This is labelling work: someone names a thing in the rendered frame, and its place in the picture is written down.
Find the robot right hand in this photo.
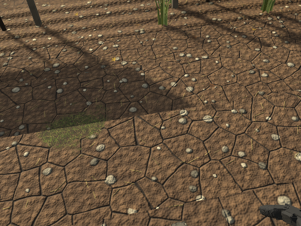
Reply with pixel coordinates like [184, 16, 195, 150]
[259, 203, 301, 226]

